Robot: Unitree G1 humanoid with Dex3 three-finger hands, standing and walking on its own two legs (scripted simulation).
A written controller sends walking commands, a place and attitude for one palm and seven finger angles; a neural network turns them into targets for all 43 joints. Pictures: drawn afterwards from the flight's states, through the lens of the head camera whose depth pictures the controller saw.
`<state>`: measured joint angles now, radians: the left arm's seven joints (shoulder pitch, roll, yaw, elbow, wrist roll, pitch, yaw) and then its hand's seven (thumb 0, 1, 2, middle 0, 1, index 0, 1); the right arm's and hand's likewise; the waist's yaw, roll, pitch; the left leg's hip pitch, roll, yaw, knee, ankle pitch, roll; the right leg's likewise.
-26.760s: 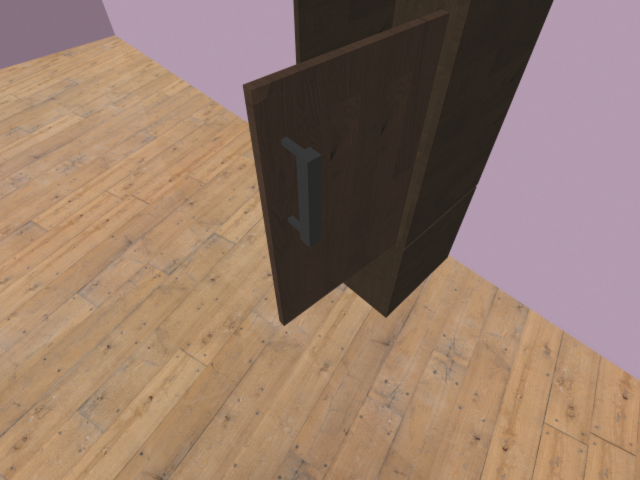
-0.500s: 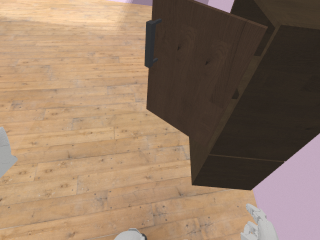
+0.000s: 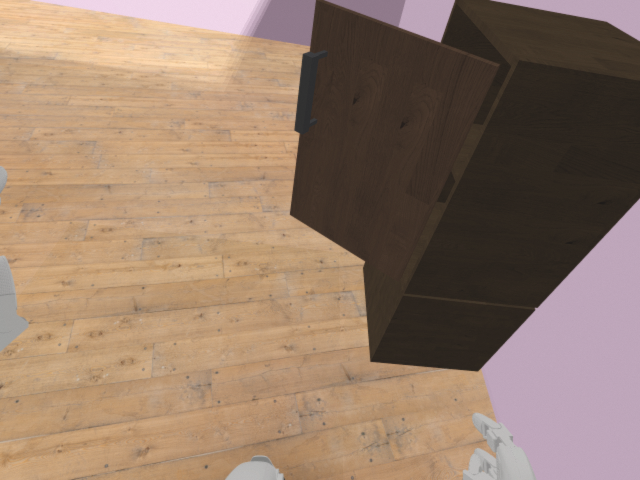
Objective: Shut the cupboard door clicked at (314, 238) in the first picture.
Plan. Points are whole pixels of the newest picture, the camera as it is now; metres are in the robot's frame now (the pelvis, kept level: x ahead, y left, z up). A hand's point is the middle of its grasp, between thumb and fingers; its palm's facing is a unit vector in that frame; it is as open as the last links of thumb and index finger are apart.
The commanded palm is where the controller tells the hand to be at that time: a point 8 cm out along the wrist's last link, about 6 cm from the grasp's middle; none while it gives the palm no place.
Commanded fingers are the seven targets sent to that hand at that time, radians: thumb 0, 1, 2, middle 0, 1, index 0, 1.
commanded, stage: stop stepping back and stand still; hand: left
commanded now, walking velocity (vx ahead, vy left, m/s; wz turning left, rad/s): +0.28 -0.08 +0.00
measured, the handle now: (311, 92) +0.89 +0.08 +0.09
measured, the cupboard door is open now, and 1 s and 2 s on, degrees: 55 55 55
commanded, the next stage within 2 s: let the arm hang, fingers relaxed in 0.84 s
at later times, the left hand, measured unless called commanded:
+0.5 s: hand out of the picture +0.10 +0.38 +0.21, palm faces +0.49 -0.83 -0.27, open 7.4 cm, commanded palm +0.04 +0.39 +0.20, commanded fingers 0.00 0.90 0.90 -0.20 -0.30 -0.20 -0.30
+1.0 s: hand out of the picture +0.10 +0.37 +0.12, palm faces +0.27 -0.83 -0.50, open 7.4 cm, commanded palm none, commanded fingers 0.00 0.90 0.90 -0.20 -0.30 -0.20 -0.30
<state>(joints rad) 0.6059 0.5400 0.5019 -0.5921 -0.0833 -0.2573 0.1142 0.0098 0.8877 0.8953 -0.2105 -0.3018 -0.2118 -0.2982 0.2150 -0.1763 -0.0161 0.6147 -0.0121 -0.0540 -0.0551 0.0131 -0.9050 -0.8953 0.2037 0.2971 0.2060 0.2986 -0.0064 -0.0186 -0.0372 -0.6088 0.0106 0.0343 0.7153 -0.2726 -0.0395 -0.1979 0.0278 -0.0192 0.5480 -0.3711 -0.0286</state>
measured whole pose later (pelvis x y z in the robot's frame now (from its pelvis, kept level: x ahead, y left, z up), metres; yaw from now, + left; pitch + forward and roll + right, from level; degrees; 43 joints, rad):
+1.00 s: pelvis -0.14 +0.13 +0.01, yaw -5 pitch +1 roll -2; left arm 0.44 0.38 0.31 -0.23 0.01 -0.11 0.09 0.00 0.90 0.90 -0.20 -0.30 -0.20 -0.30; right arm 0.23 -0.20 0.00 0.67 0.00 -0.04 -0.02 0.01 -0.90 -0.90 0.20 0.30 0.21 0.30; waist 0.00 0.06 -0.04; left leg -0.40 0.10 0.06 0.68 -0.38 -0.02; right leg -0.24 0.00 -0.13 0.55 -0.28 -0.04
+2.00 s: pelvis -0.11 +0.13 +0.02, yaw -5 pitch -2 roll +0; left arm 0.37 0.07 0.00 1.17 0.01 -0.01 0.04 0.00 0.91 0.90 -0.20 -0.30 -0.20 -0.30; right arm 0.33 -0.10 0.00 1.16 -0.02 0.01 -0.04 0.01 -0.91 -0.90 0.20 0.30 0.20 0.30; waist -0.01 0.00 0.02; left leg -0.17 0.03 0.11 0.42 -0.21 0.01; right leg -0.07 -0.03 -0.11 0.39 -0.29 -0.01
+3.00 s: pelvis -0.12 +0.15 +0.01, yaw -1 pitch -1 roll +0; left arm 0.30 0.13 0.04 1.08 0.02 0.02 0.04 0.00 0.91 0.90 -0.20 -0.30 -0.20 -0.30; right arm 0.31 -0.13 -0.03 1.09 -0.02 0.05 -0.02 0.01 -0.91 -0.90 0.20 0.30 0.20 0.30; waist -0.02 0.01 0.06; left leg -0.29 0.00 0.05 0.56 -0.26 0.03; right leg -0.16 -0.07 -0.17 0.53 -0.35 0.01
